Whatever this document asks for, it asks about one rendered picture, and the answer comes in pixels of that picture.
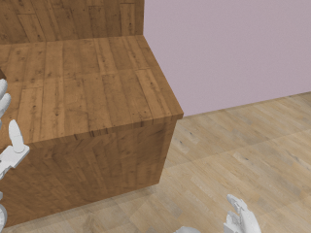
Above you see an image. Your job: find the counter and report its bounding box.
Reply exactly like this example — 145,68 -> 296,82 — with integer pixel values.
0,0 -> 184,228

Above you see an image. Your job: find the left robot hand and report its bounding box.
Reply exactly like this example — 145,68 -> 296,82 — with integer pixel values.
0,79 -> 30,180

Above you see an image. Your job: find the right robot hand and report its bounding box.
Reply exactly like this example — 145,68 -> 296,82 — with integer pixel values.
224,194 -> 261,233

